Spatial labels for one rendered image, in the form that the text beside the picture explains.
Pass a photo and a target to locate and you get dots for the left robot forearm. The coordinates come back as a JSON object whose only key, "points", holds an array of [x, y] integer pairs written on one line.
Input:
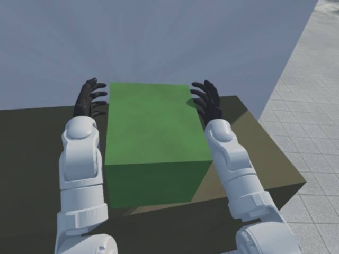
{"points": [[80, 173]]}

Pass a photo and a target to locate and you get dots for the robot right hand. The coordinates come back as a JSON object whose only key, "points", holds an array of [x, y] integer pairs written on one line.
{"points": [[211, 105]]}

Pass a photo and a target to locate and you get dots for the pedestal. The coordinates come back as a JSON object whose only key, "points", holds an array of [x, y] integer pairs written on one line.
{"points": [[30, 148]]}

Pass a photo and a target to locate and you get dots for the right robot forearm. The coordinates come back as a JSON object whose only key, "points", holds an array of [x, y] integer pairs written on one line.
{"points": [[247, 198]]}

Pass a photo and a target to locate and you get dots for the left robot upper arm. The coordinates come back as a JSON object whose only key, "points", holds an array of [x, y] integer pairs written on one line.
{"points": [[91, 244]]}

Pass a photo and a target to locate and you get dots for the robot left hand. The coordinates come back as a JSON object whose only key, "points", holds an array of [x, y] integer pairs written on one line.
{"points": [[84, 106]]}

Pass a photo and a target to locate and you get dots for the carton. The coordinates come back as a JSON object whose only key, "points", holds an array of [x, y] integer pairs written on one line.
{"points": [[156, 150]]}

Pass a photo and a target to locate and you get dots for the right robot upper arm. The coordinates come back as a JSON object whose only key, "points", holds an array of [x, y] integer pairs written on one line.
{"points": [[266, 237]]}

